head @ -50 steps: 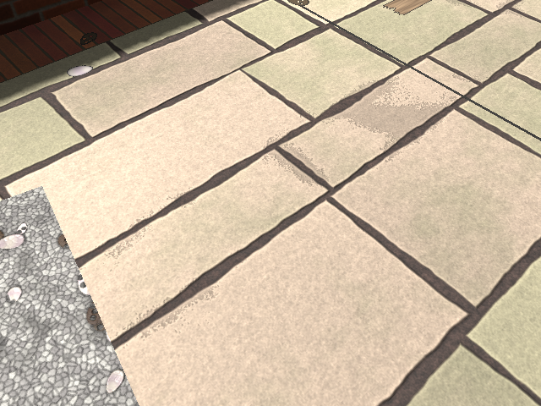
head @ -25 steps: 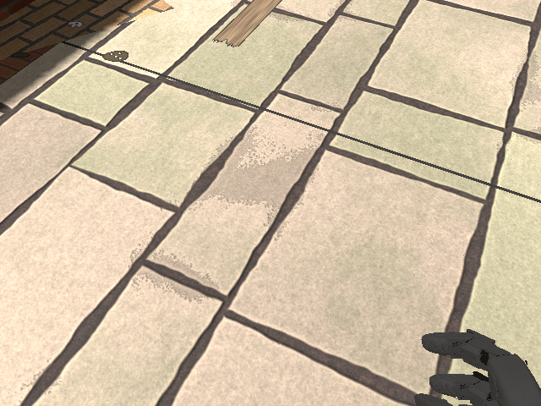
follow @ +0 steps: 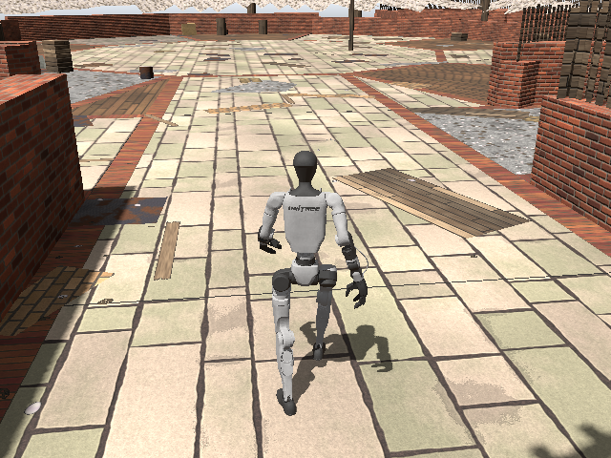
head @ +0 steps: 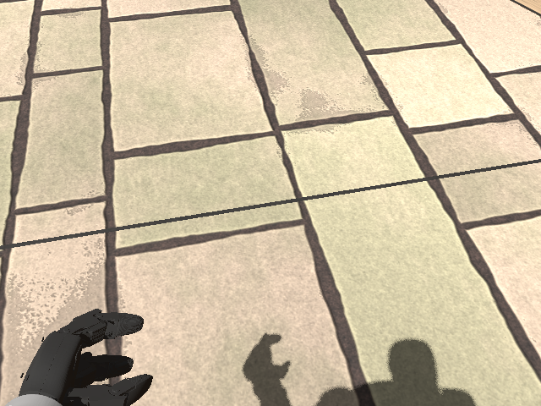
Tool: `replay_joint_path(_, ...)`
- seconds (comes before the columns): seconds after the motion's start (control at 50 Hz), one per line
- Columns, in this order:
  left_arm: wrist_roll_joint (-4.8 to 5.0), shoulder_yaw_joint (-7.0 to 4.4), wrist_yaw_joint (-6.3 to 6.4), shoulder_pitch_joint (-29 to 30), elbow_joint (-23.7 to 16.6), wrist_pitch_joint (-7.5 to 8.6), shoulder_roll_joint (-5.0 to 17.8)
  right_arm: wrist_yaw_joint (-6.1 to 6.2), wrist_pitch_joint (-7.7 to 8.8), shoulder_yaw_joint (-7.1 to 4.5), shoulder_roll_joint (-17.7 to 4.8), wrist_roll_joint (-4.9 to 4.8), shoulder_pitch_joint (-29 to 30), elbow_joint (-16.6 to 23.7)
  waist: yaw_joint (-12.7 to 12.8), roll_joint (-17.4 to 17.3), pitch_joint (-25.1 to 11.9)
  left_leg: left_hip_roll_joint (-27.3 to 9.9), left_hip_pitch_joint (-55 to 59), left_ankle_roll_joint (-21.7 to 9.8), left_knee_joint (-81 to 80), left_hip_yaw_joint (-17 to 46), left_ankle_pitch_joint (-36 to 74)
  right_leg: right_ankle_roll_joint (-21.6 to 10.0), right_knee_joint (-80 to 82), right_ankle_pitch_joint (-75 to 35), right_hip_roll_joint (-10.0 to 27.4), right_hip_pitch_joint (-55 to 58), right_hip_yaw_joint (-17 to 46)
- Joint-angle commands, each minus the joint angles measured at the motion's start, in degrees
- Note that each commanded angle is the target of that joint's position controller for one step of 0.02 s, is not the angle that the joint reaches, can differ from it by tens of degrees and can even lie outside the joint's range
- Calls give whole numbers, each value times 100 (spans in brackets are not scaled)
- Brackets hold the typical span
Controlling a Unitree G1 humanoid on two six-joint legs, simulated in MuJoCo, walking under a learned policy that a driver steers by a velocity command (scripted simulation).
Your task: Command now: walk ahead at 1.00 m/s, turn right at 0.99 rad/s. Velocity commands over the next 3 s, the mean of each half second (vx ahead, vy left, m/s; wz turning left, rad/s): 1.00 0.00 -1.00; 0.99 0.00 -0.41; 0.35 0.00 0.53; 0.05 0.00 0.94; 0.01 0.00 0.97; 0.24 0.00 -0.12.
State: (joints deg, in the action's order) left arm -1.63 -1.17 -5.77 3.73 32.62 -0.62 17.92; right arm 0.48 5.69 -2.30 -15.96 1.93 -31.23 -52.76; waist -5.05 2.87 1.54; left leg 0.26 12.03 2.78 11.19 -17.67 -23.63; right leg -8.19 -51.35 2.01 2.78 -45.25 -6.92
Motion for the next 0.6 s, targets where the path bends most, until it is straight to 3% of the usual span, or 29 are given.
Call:
replay_joint_path(0.02,2,0,16,95,-224,67,193,148,3,-174,-1023,-9,238,422,623,-770,362,-1331,-688,-93,529,4,8049,-299,686,245,-640,1328,-682)
replay_joint_path(0.04,9,-67,66,-447,-65,78,345,200,-90,-231,-1236,-2,305,452,969,-911,17,-1471,-608,-107,1335,36,8818,-396,776,537,-816,1969,-630)
replay_joint_path(0.06,29,-184,137,-1405,204,90,556,223,-190,-293,-1427,14,531,538,1465,-1029,-423,-1631,-836,-190,2508,146,9200,-533,768,900,-957,2975,-486)
replay_joint_path(0.08,43,-367,256,-2694,617,138,847,183,-261,-315,-1471,29,861,706,1981,-982,-913,-1688,-1654,-323,4193,318,8566,-776,1137,1156,-998,4499,-67)
replay_joint_path(0.1,111,-549,427,-2975,861,145,1044,77,-284,-293,-1182,58,937,754,1887,-308,-943,-994,-3075,-338,6235,352,3894,-955,1579,1393,-672,5693,662)
replay_joint_path(0.12,48,-665,490,-2350,681,36,1682,-22,-213,-135,-487,75,830,1343,983,1037,-989,-18,-5558,-46,8333,697,-618,-1663,1823,912,630,6852,3413)
replay_joint_path(0.14,-5,-719,509,-2738,494,-30,1751,-10,-38,-129,-781,-12,1446,1827,1355,146,-1733,-36,-6351,-39,8602,1988,-279,-2154,2936,1691,1095,7234,4964)
replay_joint_path(0.16,34,-707,559,-2679,631,1,1542,-18,90,-81,-803,-19,1785,1904,1226,-403,-996,-350,-6531,-88,7974,2219,97,-1922,3608,1956,1174,6492,5021)
replay_joint_path(0.18,46,-632,587,-2497,729,65,1240,-11,121,-68,-821,-14,1735,1826,851,-807,-237,-545,-6228,-87,7282,2187,273,-1685,3825,1639,985,5430,4601)
replay_joint_path(0.2,53,-577,626,-2272,751,159,1095,-2,46,-53,-780,76,1706,1771,541,-914,43,-683,-5791,-12,6887,2198,139,-1535,3843,1167,684,4615,4084)
replay_joint_path(0.22,57,-506,660,-2061,699,256,945,-3,-95,-44,-764,182,1470,1700,267,-919,166,-789,-5372,89,6548,2228,22,-1478,3850,832,460,3950,3680)
replay_joint_path(0.26,114,-418,620,-1987,706,418,787,-42,-313,-12,-635,235,1643,1805,120,-804,337,-925,-4871,248,5630,2122,-156,-1396,4040,830,99,2858,3224)
replay_joint_path(0.32,89,-480,558,-1990,724,535,891,-144,-321,135,-338,81,2720,2233,361,-493,559,-801,-4023,276,3860,1892,1565,-1086,4222,518,-427,1875,2770)
replay_joint_path(0.36,141,-535,492,-2162,785,556,984,-179,-299,165,-313,-42,2941,2260,584,-292,350,-558,-3325,145,2971,1812,2693,-827,4142,-162,-466,1986,2720)
replay_joint_path(0.42,176,-589,502,-2459,880,515,1088,-139,-277,88,-598,-83,3002,2267,741,-78,87,-306,-2998,-24,2189,1906,2628,-534,3570,-1136,-252,3098,3003)
replay_joint_path(0.44,157,-611,526,-2467,887,496,1185,-92,-263,18,-770,-74,2706,2177,605,-77,-148,-131,-2673,-71,2057,1916,2208,-407,3028,-1921,-251,3482,3051)
replay_joint_path(0.46,117,-641,520,-2408,895,481,1362,-23,-234,-99,-1022,-78,2025,2008,217,-178,-635,43,-1936,-127,2054,1851,1577,-262,2031,-2594,-317,3663,2963)
replay_joint_path(0.48,101,-643,492,-2097,846,506,1426,75,-207,-214,-1235,-58,847,1759,-530,-277,-1172,-102,-577,-193,2087,1831,1246,-100,541,-2559,-524,3113,2744)
replay_joint_path(0.5,81,-436,504,-1906,650,590,682,205,-174,-359,-1662,111,-420,1561,-945,-1018,-1930,-1337,788,-334,1968,3091,-777,-33,-1597,-325,-888,2109,2317)
replay_joint_path(0.52,331,-215,499,-2573,273,607,-8,157,-168,-417,-2093,266,110,1623,-40,-3088,-2535,-2854,1376,-873,388,6695,-2083,154,-2967,2721,-1363,596,1674)
replay_joint_path(0.54,139,-179,561,-2348,470,515,387,94,-212,-404,-1564,191,939,1758,35,-2086,-1703,-2626,563,-1118,129,7000,-3036,63,-3314,2074,-772,-74,1507)
replay_joint_path(0.56,3,-222,500,-1963,530,454,582,56,-225,-282,-1032,128,1281,1761,38,-1211,-1006,-2290,-162,-1110,309,5857,-2523,77,-3059,1628,-442,-77,1381)
replay_joint_path(0.58,-56,-214,412,-1729,510,421,543,14,-221,-223,-776,131,1308,1599,102,-649,-549,-1986,-862,-1049,333,4962,-1464,114,-2712,1430,-274,127,1339)
replay_joint_path(0.6,-106,-185,326,-1460,386,391,419,7,-177,-183,-701,123,1175,1384,158,-632,-304,-1726,-1313,-967,290,4291,-768,140,-2437,1457,-168,264,1430)
